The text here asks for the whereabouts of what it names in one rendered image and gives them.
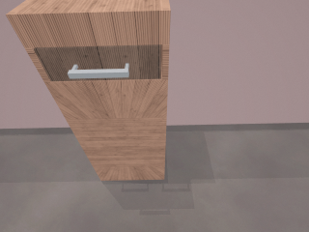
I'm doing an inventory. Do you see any handle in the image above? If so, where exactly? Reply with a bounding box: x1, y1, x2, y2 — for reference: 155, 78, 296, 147
68, 63, 129, 79

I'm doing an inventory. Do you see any drawer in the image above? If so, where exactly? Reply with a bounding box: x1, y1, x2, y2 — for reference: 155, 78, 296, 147
34, 44, 161, 81

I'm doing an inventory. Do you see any cabinet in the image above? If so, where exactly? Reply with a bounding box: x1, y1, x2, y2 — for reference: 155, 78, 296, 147
6, 0, 171, 181

